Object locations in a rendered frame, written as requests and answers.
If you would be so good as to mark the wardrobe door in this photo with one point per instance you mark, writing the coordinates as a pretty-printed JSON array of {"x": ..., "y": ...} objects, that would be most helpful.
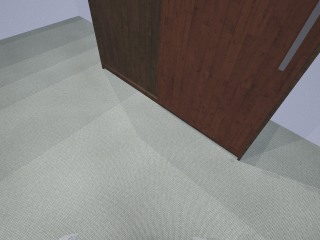
[
  {"x": 219, "y": 60},
  {"x": 130, "y": 34}
]

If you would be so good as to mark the handle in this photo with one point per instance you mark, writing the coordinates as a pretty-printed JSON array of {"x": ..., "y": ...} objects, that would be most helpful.
[{"x": 306, "y": 28}]

